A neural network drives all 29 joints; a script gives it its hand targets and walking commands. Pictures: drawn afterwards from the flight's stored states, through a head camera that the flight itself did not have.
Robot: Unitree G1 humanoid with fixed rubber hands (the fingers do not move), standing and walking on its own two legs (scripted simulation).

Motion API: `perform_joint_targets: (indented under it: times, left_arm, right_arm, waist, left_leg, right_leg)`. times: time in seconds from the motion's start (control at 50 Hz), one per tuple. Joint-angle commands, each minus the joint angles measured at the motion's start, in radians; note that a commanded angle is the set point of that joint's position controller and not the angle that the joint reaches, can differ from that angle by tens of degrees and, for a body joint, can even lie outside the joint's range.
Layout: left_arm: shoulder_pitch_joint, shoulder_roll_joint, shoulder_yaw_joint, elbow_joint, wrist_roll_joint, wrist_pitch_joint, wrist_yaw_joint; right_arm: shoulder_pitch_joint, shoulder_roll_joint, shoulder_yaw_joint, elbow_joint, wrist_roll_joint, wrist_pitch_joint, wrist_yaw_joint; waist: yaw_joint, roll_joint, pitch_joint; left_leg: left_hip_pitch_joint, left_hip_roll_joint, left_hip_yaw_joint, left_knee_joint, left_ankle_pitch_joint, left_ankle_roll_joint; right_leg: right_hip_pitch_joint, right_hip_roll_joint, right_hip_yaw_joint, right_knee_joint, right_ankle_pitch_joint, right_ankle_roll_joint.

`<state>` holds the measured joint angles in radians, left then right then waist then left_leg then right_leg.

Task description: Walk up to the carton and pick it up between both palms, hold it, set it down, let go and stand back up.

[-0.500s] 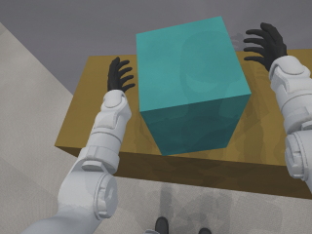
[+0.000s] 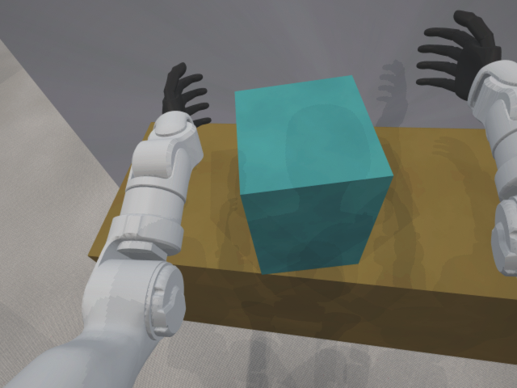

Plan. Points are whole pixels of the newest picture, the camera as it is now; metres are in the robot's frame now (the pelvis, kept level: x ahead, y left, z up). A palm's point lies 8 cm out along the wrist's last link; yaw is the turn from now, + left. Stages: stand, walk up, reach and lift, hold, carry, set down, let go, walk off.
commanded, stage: set down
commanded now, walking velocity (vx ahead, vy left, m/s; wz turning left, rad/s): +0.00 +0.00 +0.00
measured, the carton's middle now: (302, 185) +0.49 +0.03 -0.02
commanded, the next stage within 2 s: none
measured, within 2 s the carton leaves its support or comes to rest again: neither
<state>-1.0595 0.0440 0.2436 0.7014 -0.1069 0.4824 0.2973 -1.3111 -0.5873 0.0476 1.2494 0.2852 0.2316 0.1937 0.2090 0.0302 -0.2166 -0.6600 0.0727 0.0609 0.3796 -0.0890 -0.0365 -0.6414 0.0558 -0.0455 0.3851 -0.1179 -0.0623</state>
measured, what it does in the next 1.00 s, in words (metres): stands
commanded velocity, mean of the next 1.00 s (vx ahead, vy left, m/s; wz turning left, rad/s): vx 0.00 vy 0.00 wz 0.00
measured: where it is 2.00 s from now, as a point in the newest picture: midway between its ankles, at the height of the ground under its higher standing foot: outside the picture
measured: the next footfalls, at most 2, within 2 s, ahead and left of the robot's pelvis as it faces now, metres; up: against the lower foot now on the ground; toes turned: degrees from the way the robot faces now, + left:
none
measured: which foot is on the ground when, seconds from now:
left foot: down 0.00-1.00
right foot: down 0.00-1.00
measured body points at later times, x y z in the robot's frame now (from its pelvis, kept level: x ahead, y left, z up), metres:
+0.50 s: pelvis -0.01 +0.00 +0.00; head +0.09 -0.03 +0.44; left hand +0.40 +0.18 +0.08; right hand +0.49 -0.21 +0.07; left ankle +0.03 +0.14 -0.73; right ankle +0.02 -0.08 -0.73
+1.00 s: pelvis +0.00 -0.01 +0.00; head +0.07 -0.03 +0.44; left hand +0.37 +0.17 +0.06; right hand +0.44 -0.22 +0.05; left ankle +0.03 +0.14 -0.73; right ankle +0.02 -0.08 -0.73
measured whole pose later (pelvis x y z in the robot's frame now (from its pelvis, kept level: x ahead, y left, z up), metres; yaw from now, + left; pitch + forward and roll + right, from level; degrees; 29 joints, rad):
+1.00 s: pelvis +0.00 -0.01 +0.00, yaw -2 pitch +14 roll +1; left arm -0.49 -0.05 0.14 0.34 -0.06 0.35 0.29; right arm -0.71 -0.47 0.09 0.93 0.35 0.00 0.20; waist 0.13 0.01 -0.10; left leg -0.53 0.08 0.05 0.42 -0.13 -0.05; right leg -0.54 0.08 0.00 0.46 -0.16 -0.08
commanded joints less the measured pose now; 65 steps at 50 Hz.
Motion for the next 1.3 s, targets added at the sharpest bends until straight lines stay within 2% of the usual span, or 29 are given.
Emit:
perform_joint_targets:
  times: [0.0, 0.1, 0.2, 0.34, 0.42, 0.56, 0.74, 0.76, 0.78, 0.86, 0.94, 1.0, 1.06, 1.14, 1.28]
  left_arm:
    - [-0.395, 0.121, 0.016, -0.210, 0.044, -0.065, -0.020]
    - [-0.288, 0.062, 0.016, -0.283, 0.108, -0.154, -0.048]
    - [-0.250, 0.035, -0.052, -0.433, 0.095, -0.231, -0.024]
    - [-0.140, 0.031, -0.112, -0.592, 0.031, -0.200, 0.024]
    - [-0.086, 0.025, -0.105, -0.611, 0.031, -0.172, 0.030]
    - [-0.006, -0.002, -0.072, -0.536, 0.060, -0.172, 0.010]
    - [0.063, -0.023, -0.066, -0.465, 0.110, -0.275, -0.020]
    - [0.069, -0.024, -0.071, -0.465, 0.112, -0.290, -0.020]
    - [0.051, 0.001, -0.059, -0.532, 0.092, -0.279, -0.017]
    - [0.058, -0.004, -0.103, -0.609, 0.060, -0.222, -0.001]
    - [0.137, -0.023, -0.125, -0.648, 0.055, -0.189, -0.005]
    - [0.220, -0.047, -0.143, -0.683, 0.072, -0.185, -0.014]
    - [0.305, -0.072, -0.153, -0.702, 0.094, -0.196, -0.022]
    - [0.401, -0.104, -0.169, -0.717, 0.124, -0.238, -0.027]
    - [0.493, -0.128, -0.194, -0.707, 0.145, -0.345, -0.017]
  right_arm:
    - [-0.417, -0.124, -0.039, -0.174, -0.010, -0.069, 0.008]
    - [-0.326, -0.103, -0.085, -0.220, -0.051, -0.181, 0.011]
    - [-0.302, -0.131, -0.105, -0.332, -0.043, -0.277, 0.003]
    - [-0.198, -0.176, -0.068, -0.499, 0.036, -0.259, -0.025]
    - [-0.146, -0.181, -0.053, -0.551, 0.061, -0.239, -0.036]
    - [-0.062, -0.159, -0.017, -0.519, 0.076, -0.238, -0.026]
    - [0.045, -0.117, 0.014, -0.441, 0.081, -0.324, -0.004]
    - [0.056, -0.116, 0.016, -0.437, 0.083, -0.337, -0.003]
    - [0.028, -0.103, 0.010, -0.492, 0.095, -0.335, -0.003]
    - [0.031, -0.115, -0.021, -0.538, 0.088, -0.300, 0.003]
    - [0.107, -0.116, -0.048, -0.556, 0.068, -0.291, -0.001]
    - [0.184, -0.121, -0.068, -0.567, 0.062, -0.312, -0.002]
    - [0.264, -0.119, -0.081, -0.571, 0.053, -0.344, -0.002]
    - [0.361, -0.106, -0.083, -0.566, 0.061, -0.397, 0.008]
    - [0.465, -0.085, -0.066, -0.550, 0.081, -0.491, 0.018]
  waist:
    - [-0.040, -0.213, -0.639]
    - [-0.068, -0.175, -0.645]
    - [-0.086, -0.165, -0.774]
    - [-0.086, -0.205, -0.845]
    - [-0.070, -0.225, -0.824]
    - [-0.049, -0.246, -0.699]
    - [-0.063, -0.234, -0.543]
    - [-0.066, -0.230, -0.535]
    - [-0.040, -0.212, -0.556]
    - [-0.062, -0.207, -0.563]
    - [-0.081, -0.205, -0.549]
    - [-0.102, -0.181, -0.533]
    - [-0.123, -0.180, -0.494]
    - [-0.135, -0.158, -0.441]
    - [-0.139, -0.159, -0.371]
  left_leg:
    - [0.179, -0.073, -0.013, -0.019, 0.123, -0.008]
    - [0.233, -0.068, -0.016, -0.019, 0.165, -0.003]
    - [0.346, -0.059, -0.016, 0.040, 0.249, 0.003]
    - [0.312, -0.049, -0.018, 0.080, 0.243, 0.022]
    - [0.279, -0.050, -0.020, 0.075, 0.224, 0.031]
    - [0.261, -0.051, -0.017, 0.038, 0.163, 0.051]
    - [0.213, -0.051, -0.014, 0.016, 0.076, 0.062]
    - [0.209, -0.050, -0.015, 0.018, 0.069, 0.062]
    - [0.222, -0.068, -0.004, 0.027, 0.075, 0.055]
    - [0.253, -0.063, -0.009, 0.039, 0.047, 0.050]
    - [0.286, -0.064, -0.017, 0.038, 0.071, 0.048]
    - [0.330, -0.067, -0.027, 0.034, 0.115, 0.042]
    - [0.364, -0.068, -0.034, 0.027, 0.135, 0.042]
    - [0.395, -0.068, -0.042, 0.024, 0.147, 0.042]
    - [0.380, -0.066, -0.042, 0.037, 0.109, 0.049]
  right_leg:
    - [0.647, -0.009, 0.076, 0.072, 0.536, 0.111]
    - [0.640, -0.015, 0.068, 0.067, 0.579, 0.110]
    - [0.548, 0.004, 0.040, 0.070, 0.594, 0.096]
    - [0.535, 0.010, 0.080, 0.078, 0.554, 0.054]
    - [0.564, 0.004, 0.110, 0.083, 0.534, 0.056]
    - [0.602, -0.006, 0.143, 0.079, 0.460, 0.078]
    - [0.642, -0.030, 0.187, 0.070, 0.351, 0.094]
    - [0.644, -0.032, 0.191, 0.071, 0.342, 0.094]
    - [0.656, -0.032, 0.171, 0.072, 0.312, 0.086]
    - [0.588, -0.022, 0.153, 0.057, 0.212, 0.072]
    - [0.592, -0.021, 0.141, 0.060, 0.276, 0.072]
    - [0.608, -0.016, 0.129, 0.062, 0.361, 0.070]
    - [0.616, -0.014, 0.119, 0.061, 0.417, 0.069]
    - [0.615, -0.016, 0.116, 0.060, 0.437, 0.062]
    - [0.591, -0.027, 0.126, 0.071, 0.409, 0.059]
